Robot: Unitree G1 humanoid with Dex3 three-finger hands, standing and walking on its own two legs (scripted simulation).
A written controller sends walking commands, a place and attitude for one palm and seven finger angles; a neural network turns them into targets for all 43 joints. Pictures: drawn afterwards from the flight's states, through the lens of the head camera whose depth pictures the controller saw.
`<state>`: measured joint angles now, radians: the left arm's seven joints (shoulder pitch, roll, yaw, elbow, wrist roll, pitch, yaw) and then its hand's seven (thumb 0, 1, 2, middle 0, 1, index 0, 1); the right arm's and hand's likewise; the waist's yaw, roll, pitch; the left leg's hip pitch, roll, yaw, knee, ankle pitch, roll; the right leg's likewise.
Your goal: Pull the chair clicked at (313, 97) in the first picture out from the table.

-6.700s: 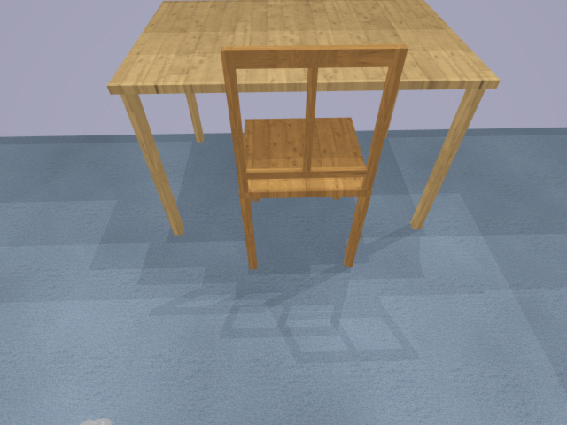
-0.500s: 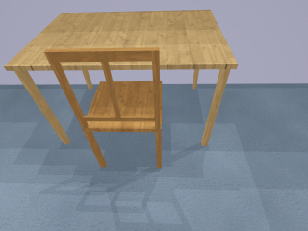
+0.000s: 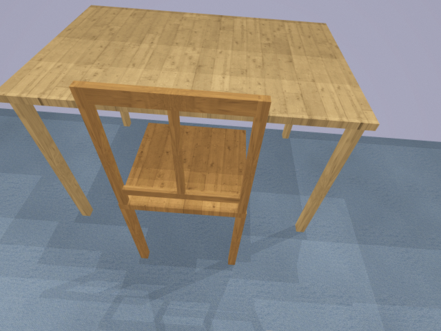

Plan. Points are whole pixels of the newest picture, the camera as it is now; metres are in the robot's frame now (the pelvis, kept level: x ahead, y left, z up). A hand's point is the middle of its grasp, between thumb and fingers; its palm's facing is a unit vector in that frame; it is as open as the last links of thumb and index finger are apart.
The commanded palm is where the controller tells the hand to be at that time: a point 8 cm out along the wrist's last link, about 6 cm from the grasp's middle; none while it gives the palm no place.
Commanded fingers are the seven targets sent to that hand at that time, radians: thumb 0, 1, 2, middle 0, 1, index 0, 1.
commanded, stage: take the last steps up to it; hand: left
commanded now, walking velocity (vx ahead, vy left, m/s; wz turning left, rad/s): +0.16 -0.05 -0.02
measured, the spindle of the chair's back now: (177, 156) +0.55 +0.16 -0.07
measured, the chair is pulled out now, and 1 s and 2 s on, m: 0.00 0.00 0.00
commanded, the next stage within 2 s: come to a stop and stand still in 0.04 s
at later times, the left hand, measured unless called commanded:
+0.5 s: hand (143, 322) +0.17 +0.17 -0.18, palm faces +0.05 -0.98 -0.20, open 7.3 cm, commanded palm none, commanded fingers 0.00 0.90 0.90 -0.20 -0.30 -0.20 -0.30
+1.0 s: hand out of the picture +0.07 +0.17 -0.17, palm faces +0.03 -0.98 -0.21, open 7.4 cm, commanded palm none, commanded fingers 0.00 0.90 0.90 -0.20 -0.30 -0.20 -0.30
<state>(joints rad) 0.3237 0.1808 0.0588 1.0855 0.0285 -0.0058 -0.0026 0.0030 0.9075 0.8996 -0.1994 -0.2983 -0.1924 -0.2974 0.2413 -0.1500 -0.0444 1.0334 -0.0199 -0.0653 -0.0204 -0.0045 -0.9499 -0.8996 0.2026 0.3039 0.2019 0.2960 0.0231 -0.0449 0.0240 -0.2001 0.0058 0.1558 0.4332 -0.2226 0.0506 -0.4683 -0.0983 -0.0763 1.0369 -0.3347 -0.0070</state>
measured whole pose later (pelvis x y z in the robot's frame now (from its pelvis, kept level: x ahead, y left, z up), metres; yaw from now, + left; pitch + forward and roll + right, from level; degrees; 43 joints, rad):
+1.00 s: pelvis +0.06 -0.01 -0.01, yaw +1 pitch -2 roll +0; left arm 0.32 0.16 -0.02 1.02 0.02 0.00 0.03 0.00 0.90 0.90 -0.20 -0.30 -0.20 -0.30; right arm 0.26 -0.18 -0.01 1.01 -0.02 0.00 0.00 0.01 -0.92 -0.90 0.20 0.30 0.20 0.30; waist 0.00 0.01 0.01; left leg -0.23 0.02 0.08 0.52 -0.26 0.01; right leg -0.22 -0.01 -0.04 0.54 -0.29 -0.01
